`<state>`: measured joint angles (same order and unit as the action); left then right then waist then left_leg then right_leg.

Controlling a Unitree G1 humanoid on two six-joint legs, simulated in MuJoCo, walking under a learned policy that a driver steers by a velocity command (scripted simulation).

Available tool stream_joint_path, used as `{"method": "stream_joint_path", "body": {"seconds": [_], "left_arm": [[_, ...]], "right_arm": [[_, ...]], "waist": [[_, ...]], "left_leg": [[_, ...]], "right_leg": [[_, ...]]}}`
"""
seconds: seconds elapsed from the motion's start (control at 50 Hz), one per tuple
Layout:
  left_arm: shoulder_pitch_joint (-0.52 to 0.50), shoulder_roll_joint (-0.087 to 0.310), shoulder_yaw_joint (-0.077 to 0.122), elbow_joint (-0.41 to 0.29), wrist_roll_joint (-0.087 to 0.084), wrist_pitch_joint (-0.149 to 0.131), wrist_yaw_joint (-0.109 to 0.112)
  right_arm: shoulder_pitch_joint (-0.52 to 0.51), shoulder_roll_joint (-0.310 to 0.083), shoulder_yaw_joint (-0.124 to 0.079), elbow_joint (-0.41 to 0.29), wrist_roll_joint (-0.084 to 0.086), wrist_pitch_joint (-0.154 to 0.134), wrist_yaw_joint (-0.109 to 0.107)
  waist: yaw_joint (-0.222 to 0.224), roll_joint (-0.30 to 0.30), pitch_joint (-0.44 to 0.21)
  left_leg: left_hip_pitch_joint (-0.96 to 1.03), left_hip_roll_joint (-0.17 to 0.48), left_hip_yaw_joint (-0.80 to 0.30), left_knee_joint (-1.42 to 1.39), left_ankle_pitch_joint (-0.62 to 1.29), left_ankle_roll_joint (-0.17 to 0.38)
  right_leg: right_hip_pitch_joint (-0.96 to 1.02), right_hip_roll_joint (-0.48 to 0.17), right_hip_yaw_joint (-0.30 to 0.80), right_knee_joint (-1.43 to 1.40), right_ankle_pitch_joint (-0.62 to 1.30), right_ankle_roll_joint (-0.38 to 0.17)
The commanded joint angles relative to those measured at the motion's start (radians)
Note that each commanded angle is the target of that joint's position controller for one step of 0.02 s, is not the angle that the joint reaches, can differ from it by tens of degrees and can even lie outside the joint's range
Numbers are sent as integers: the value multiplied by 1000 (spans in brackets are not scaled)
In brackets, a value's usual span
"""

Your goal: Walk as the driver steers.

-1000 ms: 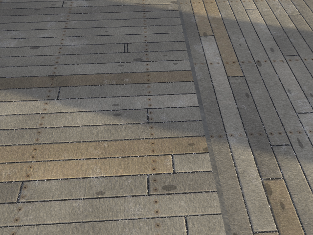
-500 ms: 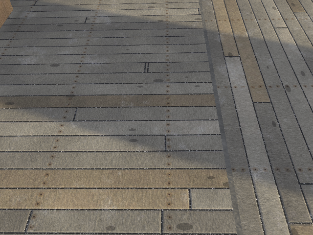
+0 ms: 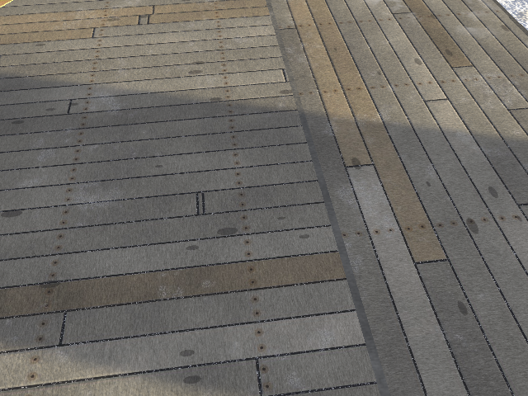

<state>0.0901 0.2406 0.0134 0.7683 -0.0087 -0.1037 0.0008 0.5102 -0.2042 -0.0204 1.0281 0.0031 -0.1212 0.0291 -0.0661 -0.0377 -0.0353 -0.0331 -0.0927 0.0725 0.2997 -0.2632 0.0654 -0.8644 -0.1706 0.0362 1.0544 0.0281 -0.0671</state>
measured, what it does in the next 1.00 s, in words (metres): walks ahead, turning right: right foot, then left foot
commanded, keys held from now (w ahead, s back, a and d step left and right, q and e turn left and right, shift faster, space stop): w+shift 0.16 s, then w+e+shift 0.78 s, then w+shift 0.04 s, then w+q+shift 0.02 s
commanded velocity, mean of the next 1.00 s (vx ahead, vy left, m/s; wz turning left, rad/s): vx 1.00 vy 0.00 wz -0.60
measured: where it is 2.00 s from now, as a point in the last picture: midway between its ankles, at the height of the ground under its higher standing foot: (396, 113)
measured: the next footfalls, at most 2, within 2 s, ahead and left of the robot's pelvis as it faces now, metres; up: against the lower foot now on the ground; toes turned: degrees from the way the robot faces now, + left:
right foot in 0.22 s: +0.44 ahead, -0.12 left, +0.00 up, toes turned -2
left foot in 0.68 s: +0.88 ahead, +0.03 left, +0.00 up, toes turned -26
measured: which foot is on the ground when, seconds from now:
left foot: down 0.00-0.20, up 0.22-0.66, down 0.68-1.00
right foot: up 0.00-0.20, down 0.22-0.66, up 0.68-1.00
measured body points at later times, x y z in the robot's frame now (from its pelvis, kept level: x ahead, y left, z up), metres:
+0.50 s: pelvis +0.46 -0.06 +0.01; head +0.47 -0.07 +0.46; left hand +0.45 +0.20 -0.12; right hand +0.67 -0.32 -0.05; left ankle +0.67 +0.11 -0.66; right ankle +0.41 -0.12 -0.74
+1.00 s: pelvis +0.88 -0.13 -0.01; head +0.88 -0.15 +0.44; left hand +1.22 -0.08 -0.06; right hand +0.66 -0.33 -0.14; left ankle +0.84 +0.05 -0.74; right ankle +0.95 -0.34 -0.65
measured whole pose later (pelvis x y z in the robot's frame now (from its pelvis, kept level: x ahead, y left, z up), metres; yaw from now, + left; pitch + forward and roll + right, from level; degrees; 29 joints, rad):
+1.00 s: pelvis +0.88 -0.13 -0.01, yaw -38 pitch +0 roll +5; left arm 0.08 0.32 0.06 0.58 -0.03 -0.03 -0.04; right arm 0.46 -0.32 -0.09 0.89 -0.01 -0.11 0.01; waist -0.11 -0.05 0.02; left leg 0.10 -0.03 0.21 0.29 -0.37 -0.03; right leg -0.86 -0.13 0.02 1.08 -0.04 -0.08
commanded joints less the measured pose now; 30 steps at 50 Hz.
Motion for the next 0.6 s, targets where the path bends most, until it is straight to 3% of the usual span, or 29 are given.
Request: {"method": "stream_joint_path", "body": {"seconds": [0.02,0.08,0.12,0.16,0.18,0.2,0.22,0.24,0.26,0.28,0.3,0.32,0.34,0.36,0.4,0.44,0.48,0.52,0.56,0.6], "left_arm": [[-89,24,-4,-67,-2,-20,-16],[-216,32,-3,-111,-20,-35,-45],[-252,38,0,-140,-24,-41,-65],[-175,95,24,-144,-30,-38,-67],[-53,140,44,-122,-42,-29,-61],[162,190,68,-66,-48,-16,-52],[401,246,85,-1,-37,1,-39],[478,333,111,36,-16,-4,-51],[500,212,92,59,-4,-5,-46],[432,156,77,58,5,-9,-41],[349,125,65,39,12,-15,-49],[287,108,60,28,18,-20,-54],[244,83,51,19,22,-21,-54],[218,75,48,13,13,-16,-52],[223,86,50,13,-8,-10,-38],[261,108,55,7,-10,-15,-16],[289,130,63,1,-12,-16,2],[332,155,75,3,-23,-15,3],[359,149,78,7,-41,-14,7],[374,137,80,15,-43,1,16]], "right_arm": [[-60,-134,-12,-87,14,-30,-23],[17,-159,-13,-69,20,-12,-36],[30,-181,-18,-67,15,8,-39],[16,-214,-27,-71,-11,26,-40],[-5,-238,-34,-72,-36,40,-40],[-52,-243,-37,-84,-50,55,-41],[-93,-213,-25,-128,-57,53,-47],[91,5,29,-150,-38,14,-7],[17,-92,14,-141,9,-34,2],[-146,-164,-4,-209,46,-59,0],[-268,-158,4,-254,30,-74,-10],[-298,-133,3,-270,15,-81,-14],[-273,-121,1,-274,3,-72,-15],[-252,-111,-2,-278,-4,-59,-14],[-266,-114,-3,-296,-12,-41,-17],[-402,-122,2,-348,-23,-39,-25],[-521,-108,8,-387,-25,-45,-21],[-583,-104,6,-421,-10,-47,-18],[-612,-148,-14,-451,13,-44,-24],[-626,-182,-31,-467,28,-45,-27]], "waist": [[31,31,183],[-7,27,221],[-1,63,221],[67,129,128],[142,186,36],[250,220,-78],[332,154,-224],[174,-266,-401],[220,-235,-420],[210,-193,-209],[182,-5,-114],[122,68,-57],[65,83,-31],[30,63,2],[4,46,77],[41,50,146],[81,13,167],[118,-9,144],[128,-32,131],[125,-49,128]], "left_leg": [[-239,231,-131,-259,162,139],[-66,267,-100,-282,216,123],[87,304,-86,-227,389,112],[222,333,-77,-74,865,92],[290,334,-52,79,1114,82],[236,319,-5,336,1260,62],[-66,291,-2,695,1054,40],[-556,70,-89,1135,139,-32],[-676,51,-217,1192,-141,17],[-776,101,-220,1195,-100,51],[-733,136,-214,1124,-44,68],[-692,157,-210,1057,-14,63],[-623,187,-221,998,4,53],[-608,196,-215,953,2,34],[-612,217,-191,844,-16,-17],[-612,207,-155,665,136,-66],[-494,163,-128,441,343,-96],[-347,116,-114,314,470,-112],[-315,109,-160,224,481,-122],[-345,109,-187,165,399,-118]], "right_leg": [[134,14,-49,-248,226,15],[161,65,-71,-466,252,9],[151,99,-85,-552,174,-8],[249,170,-123,-533,34,-41],[342,211,-152,-492,-53,-67],[579,240,-171,-479,-78,-98],[981,127,5,-394,-176,-139],[1396,-115,635,-548,-693,-359],[1423,-123,887,-791,-822,-318],[1300,-99,748,-808,-691,-256],[1102,-56,623,-820,-502,-224],[940,-21,537,-828,-390,-235],[823,26,467,-849,-349,-232],[751,53,435,-869,-348,-236],[620,60,395,-905,-346,-248],[507,84,343,-938,-281,-245],[410,138,271,-923,-212,-205],[368,143,269,-915,-245,-166],[461,123,327,-871,-307,-141],[613,99,376,-788,-281,-124]]}}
